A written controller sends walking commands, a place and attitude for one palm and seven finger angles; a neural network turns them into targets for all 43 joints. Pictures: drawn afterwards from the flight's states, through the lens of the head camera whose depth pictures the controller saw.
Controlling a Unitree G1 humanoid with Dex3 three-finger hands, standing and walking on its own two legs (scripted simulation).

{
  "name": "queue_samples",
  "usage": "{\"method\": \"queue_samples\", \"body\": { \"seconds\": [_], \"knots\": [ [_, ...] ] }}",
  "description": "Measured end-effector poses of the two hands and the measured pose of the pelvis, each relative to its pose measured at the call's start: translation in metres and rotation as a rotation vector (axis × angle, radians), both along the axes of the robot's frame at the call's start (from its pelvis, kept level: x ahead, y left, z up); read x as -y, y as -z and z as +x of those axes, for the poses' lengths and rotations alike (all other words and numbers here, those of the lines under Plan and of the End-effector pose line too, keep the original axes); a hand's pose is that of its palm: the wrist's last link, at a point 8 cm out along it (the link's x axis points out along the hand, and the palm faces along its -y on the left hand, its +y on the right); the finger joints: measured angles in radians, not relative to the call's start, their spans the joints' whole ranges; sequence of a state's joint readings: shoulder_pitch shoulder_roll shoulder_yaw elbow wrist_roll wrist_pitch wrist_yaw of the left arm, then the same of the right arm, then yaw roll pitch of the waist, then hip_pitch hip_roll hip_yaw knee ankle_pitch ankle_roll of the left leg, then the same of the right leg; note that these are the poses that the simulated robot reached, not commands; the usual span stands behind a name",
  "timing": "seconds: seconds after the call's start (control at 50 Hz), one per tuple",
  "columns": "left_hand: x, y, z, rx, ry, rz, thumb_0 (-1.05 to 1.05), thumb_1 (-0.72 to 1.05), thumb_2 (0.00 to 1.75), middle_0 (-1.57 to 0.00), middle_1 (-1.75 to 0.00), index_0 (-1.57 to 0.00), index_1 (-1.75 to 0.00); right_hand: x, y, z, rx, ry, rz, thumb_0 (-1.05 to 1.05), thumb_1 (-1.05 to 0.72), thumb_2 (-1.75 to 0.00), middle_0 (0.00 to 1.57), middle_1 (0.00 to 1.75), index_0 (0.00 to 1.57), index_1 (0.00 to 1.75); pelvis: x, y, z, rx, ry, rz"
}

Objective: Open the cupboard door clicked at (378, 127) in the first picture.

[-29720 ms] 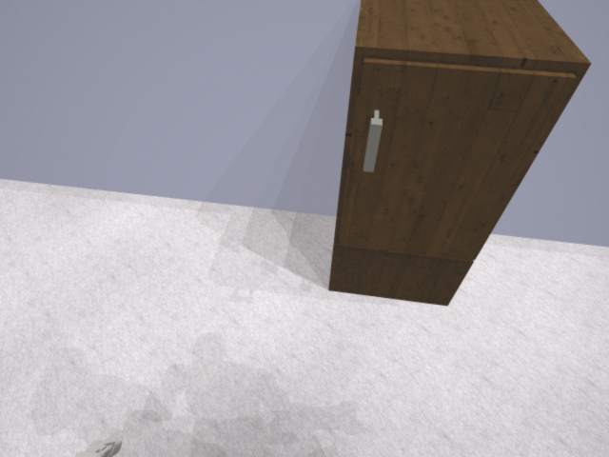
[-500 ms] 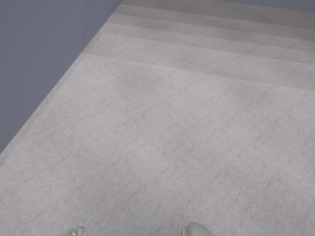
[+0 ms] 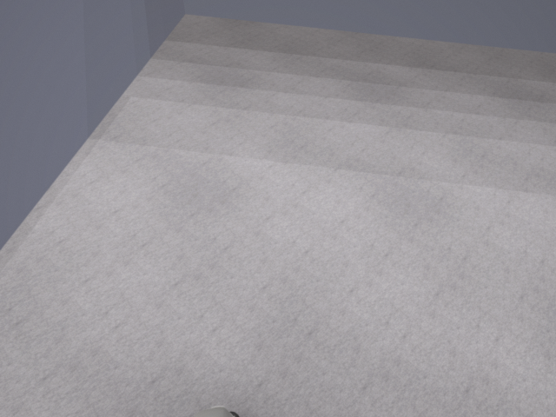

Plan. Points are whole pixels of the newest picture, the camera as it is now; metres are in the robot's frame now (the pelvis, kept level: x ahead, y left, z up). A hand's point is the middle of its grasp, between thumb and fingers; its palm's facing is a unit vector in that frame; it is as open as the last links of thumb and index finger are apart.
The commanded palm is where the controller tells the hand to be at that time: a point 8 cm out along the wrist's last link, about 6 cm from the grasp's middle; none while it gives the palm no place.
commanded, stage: turn to face it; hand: left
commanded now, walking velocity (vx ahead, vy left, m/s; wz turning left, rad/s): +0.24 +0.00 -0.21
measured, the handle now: out of the picture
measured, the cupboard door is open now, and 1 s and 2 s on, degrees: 42 42 42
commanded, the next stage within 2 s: none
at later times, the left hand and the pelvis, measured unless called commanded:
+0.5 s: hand (189, 368) +0.22 +0.16 -0.15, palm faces +0.23 -0.95 -0.22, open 7.2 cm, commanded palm none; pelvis +0.16 -0.04 +0.01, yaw +13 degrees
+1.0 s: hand (184, 373) +0.21 +0.17 -0.14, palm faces +0.49 -0.81 -0.32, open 7.4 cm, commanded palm none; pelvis +0.23 -0.07 +0.00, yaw +30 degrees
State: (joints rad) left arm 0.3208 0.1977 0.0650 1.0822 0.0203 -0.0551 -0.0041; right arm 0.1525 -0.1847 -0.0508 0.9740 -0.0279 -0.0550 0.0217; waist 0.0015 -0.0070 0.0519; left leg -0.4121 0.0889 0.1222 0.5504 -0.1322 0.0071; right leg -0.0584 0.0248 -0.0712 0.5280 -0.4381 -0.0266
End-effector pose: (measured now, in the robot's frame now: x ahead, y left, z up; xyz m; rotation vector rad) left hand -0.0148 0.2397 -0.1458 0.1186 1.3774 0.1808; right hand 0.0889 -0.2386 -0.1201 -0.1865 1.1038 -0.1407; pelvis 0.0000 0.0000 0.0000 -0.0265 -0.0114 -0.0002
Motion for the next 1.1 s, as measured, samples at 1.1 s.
{"method": "queue_samples", "body": {
  "seconds": [1.1],
  "knots": [
    [0.072, -0.042, 0.173, 0.116, -0.496, 0.157, 0.01, 0.91, 0.90, -0.20, -0.30, -0.20, -0.30, 0.010, 0.008, 0.364, -0.128, -0.525, -0.015, 0.00, -0.91, -0.90, 0.20, 0.30, 0.20, 0.30, 0.077, -0.012, 0.238, -0.049, -0.593, 0.061]
  ]
}}
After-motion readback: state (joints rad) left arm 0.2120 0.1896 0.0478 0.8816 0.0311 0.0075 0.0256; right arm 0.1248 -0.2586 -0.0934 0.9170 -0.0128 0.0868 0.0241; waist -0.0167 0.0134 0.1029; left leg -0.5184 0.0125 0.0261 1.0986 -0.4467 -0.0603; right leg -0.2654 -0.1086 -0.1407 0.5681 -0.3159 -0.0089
